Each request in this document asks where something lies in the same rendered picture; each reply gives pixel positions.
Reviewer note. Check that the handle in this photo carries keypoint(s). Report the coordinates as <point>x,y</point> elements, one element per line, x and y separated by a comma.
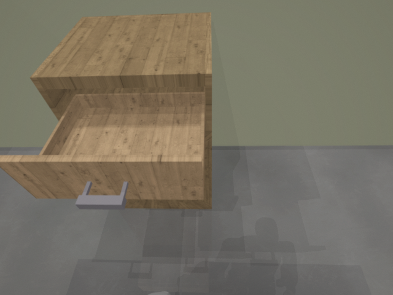
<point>102,202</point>

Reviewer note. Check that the drawer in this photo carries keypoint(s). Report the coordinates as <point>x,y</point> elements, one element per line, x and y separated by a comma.
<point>155,141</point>

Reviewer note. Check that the cabinet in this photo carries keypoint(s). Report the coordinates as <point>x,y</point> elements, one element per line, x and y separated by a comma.
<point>157,53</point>

